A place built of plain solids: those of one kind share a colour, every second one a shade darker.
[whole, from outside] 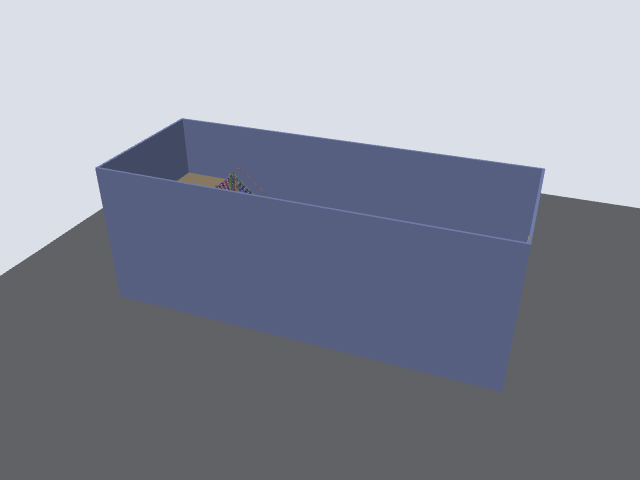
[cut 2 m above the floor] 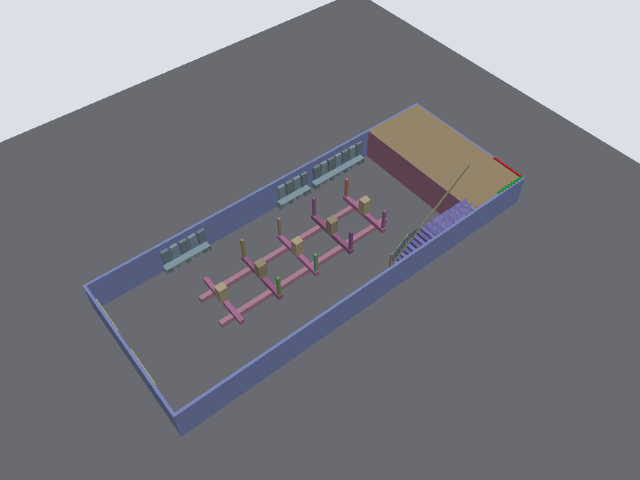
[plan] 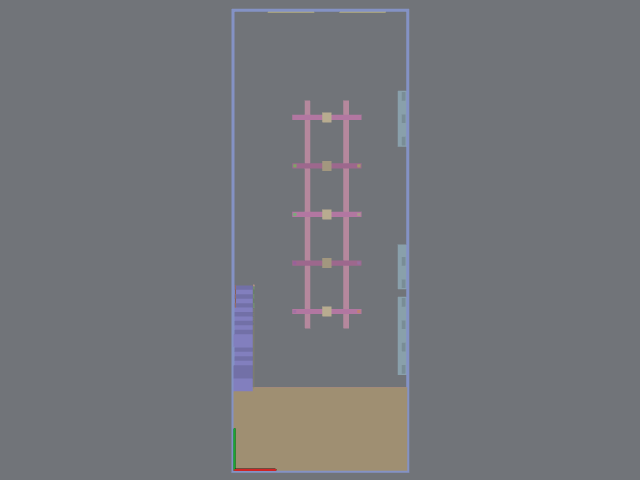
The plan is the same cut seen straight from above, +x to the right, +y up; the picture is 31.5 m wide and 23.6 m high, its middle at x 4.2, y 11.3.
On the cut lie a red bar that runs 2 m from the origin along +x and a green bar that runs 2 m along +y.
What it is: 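A boat hall 8.4 x 22.5 m, 8.5 m high; a lifeboat 14.0 m long and 4.7 m in beam on its cradle down the middle, its keel 1.63 m over the floor; a walk along either side; at the rear a crew gallery 4.1 m deep at 4.70 m over closed stores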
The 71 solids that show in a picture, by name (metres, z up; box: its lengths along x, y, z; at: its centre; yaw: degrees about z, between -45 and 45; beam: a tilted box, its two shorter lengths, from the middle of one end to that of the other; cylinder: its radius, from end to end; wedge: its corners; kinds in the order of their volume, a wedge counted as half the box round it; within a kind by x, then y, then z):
{
 "gal_1": {"box": [8.54, 4.11, 4.75], "at": [4.22, 2.0, 2.33]},
 "wall_1": {"box": [0.15, 22.82, 8.55], "at": [-0.07, 11.26, 4.22]},
 "wall_2": {"box": [8.74, 0.15, 8.55], "at": [4.22, -0.07, 4.22]},
 "wall_3": {"box": [8.74, 0.15, 8.55], "at": [4.22, 22.59, 4.22]},
 "wall_4": {"box": [0.15, 22.82, 8.55], "at": [8.52, 11.26, 4.22]},
 "stair_1": {"box": [0.95, 0.63, 4.56], "at": [0.42, 3.96, 2.23]},
 "stair_2": {"box": [0.95, 0.63, 4.36], "at": [0.42, 4.18, 2.13]},
 "stair_3": {"box": [0.95, 0.63, 4.17], "at": [0.42, 4.4, 2.03]},
 "stair_4": {"box": [0.95, 0.63, 3.97], "at": [0.42, 4.62, 1.94]},
 "stair_5": {"box": [0.95, 0.63, 3.77], "at": [0.42, 4.83, 1.84]},
 "stair_6": {"box": [0.95, 0.63, 3.58], "at": [0.42, 5.05, 1.74]},
 "stair_7": {"box": [0.95, 0.63, 3.38], "at": [0.42, 5.27, 1.64]},
 "stair_8": {"box": [0.95, 0.63, 3.19], "at": [0.42, 5.49, 1.54]},
 "stair_9": {"box": [0.95, 0.63, 2.99], "at": [0.42, 5.71, 1.45]},
 "stair_10": {"box": [0.95, 0.63, 2.79], "at": [0.42, 5.92, 1.35]},
 "stair_11": {"box": [0.95, 0.63, 2.6], "at": [0.42, 6.14, 1.25]},
 "stair_12": {"box": [0.95, 0.63, 2.4], "at": [0.42, 6.36, 1.15]},
 "stair_13": {"box": [0.95, 0.63, 2.21], "at": [0.42, 6.58, 1.05]},
 "stair_14": {"box": [0.95, 0.63, 2.01], "at": [0.42, 6.79, 0.95]},
 "stair_15": {"box": [0.95, 0.63, 1.81], "at": [0.42, 7.01, 0.86]},
 "stair_16": {"box": [0.95, 0.63, 1.62], "at": [0.42, 7.23, 0.76]},
 "stair_17": {"box": [0.95, 0.63, 1.42], "at": [0.42, 7.45, 0.66]},
 "stair_18": {"box": [0.95, 0.63, 1.23], "at": [0.42, 7.66, 0.56]},
 "stair_19": {"box": [0.95, 0.63, 1.03], "at": [0.42, 7.88, 0.47]},
 "stair_20": {"box": [0.95, 0.63, 0.83], "at": [0.42, 8.1, 0.37]},
 "stair_21": {"box": [0.95, 0.63, 0.64], "at": [0.42, 8.32, 0.27]},
 "stair_22": {"box": [0.95, 0.63, 0.44], "at": [0.42, 8.54, 0.17]},
 "stair_23": {"box": [0.95, 0.63, 0.25], "at": [0.42, 8.75, 0.07]},
 "beam_1": {"box": [0.28, 11.22, 0.39], "at": [3.58, 12.55, 0.14]},
 "beam_2": {"box": [0.28, 11.22, 0.39], "at": [5.48, 12.55, 0.14]},
 "cross_1": {"box": [3.41, 0.26, 0.3], "at": [4.53, 7.78, 0.49]},
 "cross_2": {"box": [3.41, 0.26, 0.3], "at": [4.53, 10.17, 0.49]},
 "cross_3": {"box": [3.41, 0.26, 0.3], "at": [4.53, 12.55, 0.49]},
 "cross_4": {"box": [3.41, 0.26, 0.3], "at": [4.53, 14.94, 0.49]},
 "cross_5": {"box": [3.41, 0.26, 0.3], "at": [4.53, 17.32, 0.49]},
 "kit_1": {"box": [0.42, 3.85, 0.04], "at": [8.23, 6.58, 0.43]},
 "kit_2": {"box": [0.42, 2.2, 0.04], "at": [8.23, 9.98, 0.43]},
 "kit_3": {"box": [0.42, 2.75, 0.04], "at": [8.23, 17.26, 0.43]},
 "kit_4": {"box": [0.19, 0.43, 0.9], "at": [8.31, 4.93, 1.17]},
 "kit_5": {"box": [0.19, 0.43, 0.9], "at": [8.31, 5.49, 1.17]},
 "kit_6": {"box": [0.19, 0.43, 0.9], "at": [8.31, 6.04, 1.17]},
 "kit_7": {"box": [0.19, 0.43, 0.9], "at": [8.31, 6.58, 1.17]},
 "kit_8": {"box": [0.19, 0.43, 0.9], "at": [8.31, 7.13, 1.17]},
 "kit_9": {"box": [0.19, 0.43, 0.9], "at": [8.31, 7.68, 1.17]},
 "kit_10": {"box": [0.19, 0.43, 0.9], "at": [8.31, 8.23, 1.17]},
 "kit_11": {"box": [0.19, 0.43, 0.9], "at": [8.31, 9.15, 1.17]},
 "kit_12": {"box": [0.19, 0.43, 0.9], "at": [8.31, 9.7, 1.17]},
 "kit_13": {"box": [0.19, 0.43, 0.9], "at": [8.31, 10.25, 1.17]},
 "kit_14": {"box": [0.19, 0.43, 0.9], "at": [8.31, 10.8, 1.17]},
 "kit_15": {"box": [0.19, 0.43, 0.9], "at": [8.31, 16.16, 1.17]},
 "kit_16": {"box": [0.19, 0.43, 0.9], "at": [8.31, 16.71, 1.17]},
 "kit_17": {"box": [0.19, 0.43, 0.9], "at": [8.31, 17.26, 1.17]},
 "kit_18": {"box": [0.19, 0.43, 0.9], "at": [8.31, 17.81, 1.17]},
 "kit_19": {"box": [0.19, 0.43, 0.9], "at": [8.31, 18.36, 1.17]},
 "sdoor_1": {"box": [2.28, 0.05, 5.25], "at": [2.77, 22.5, 2.58]},
 "sdoor_2": {"box": [2.28, 0.05, 5.25], "at": [6.29, 22.5, 2.58]},
 "keelblock_1": {"box": [0.46, 0.5, 0.99], "at": [4.53, 7.78, 1.14]},
 "keelblock_2": {"box": [0.46, 0.5, 0.99], "at": [4.53, 10.17, 1.14]},
 "keelblock_3": {"box": [0.46, 0.5, 0.99], "at": [4.53, 12.55, 1.14]},
 "keelblock_4": {"box": [0.46, 0.5, 0.99], "at": [4.53, 14.94, 1.14]},
 "keelblock_5": {"box": [0.46, 0.5, 0.99], "at": [4.53, 17.32, 1.14]},
 "stair_guard_string_1": {"wedge": [[0.93, 4.01, 4.53], [0.93, 4.01, 4.78], [0.93, 9.07, -0.02], [0.93, 9.07, 0.22], [0.97, 4.01, 4.53], [0.97, 4.01, 4.78], [0.97, 9.07, -0.02], [0.97, 9.07, 0.22]]},
 "face_1": {"box": [7.54, 0.012, 4.72], "at": [4.67, 4.07, 2.31]},
 "shore3e_1": {"box": [0.16, 0.16, 1.75], "at": [6.11, 14.94, 1.52]},
 "shore3w_1": {"box": [0.16, 0.16, 1.75], "at": [2.96, 14.94, 1.52]},
 "shore0e_1": {"box": [0.16, 0.16, 1.55], "at": [6.11, 7.78, 1.42]},
 "shore0w_1": {"box": [0.16, 0.16, 1.55], "at": [2.96, 7.78, 1.42]},
 "shore2e_1": {"box": [0.16, 0.16, 1.54], "at": [6.11, 12.55, 1.41]},
 "shore2w_1": {"box": [0.16, 0.16, 1.54], "at": [2.96, 12.55, 1.41]},
 "shore1e_1": {"box": [0.16, 0.16, 1.54], "at": [6.11, 10.17, 1.41]},
 "shore1w_1": {"box": [0.16, 0.16, 1.54], "at": [2.96, 10.17, 1.41]}
}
